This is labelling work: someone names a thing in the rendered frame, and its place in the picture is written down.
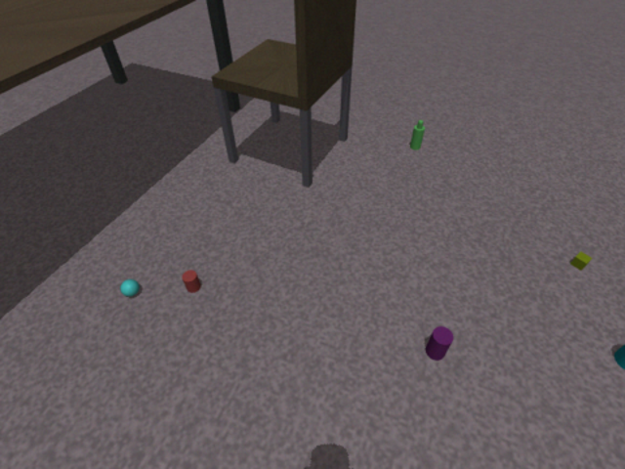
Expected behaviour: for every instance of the chair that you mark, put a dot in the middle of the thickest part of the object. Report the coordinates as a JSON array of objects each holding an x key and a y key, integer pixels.
[{"x": 296, "y": 75}]

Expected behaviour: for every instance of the table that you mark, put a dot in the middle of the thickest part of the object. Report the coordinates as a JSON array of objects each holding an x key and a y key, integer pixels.
[{"x": 39, "y": 35}]

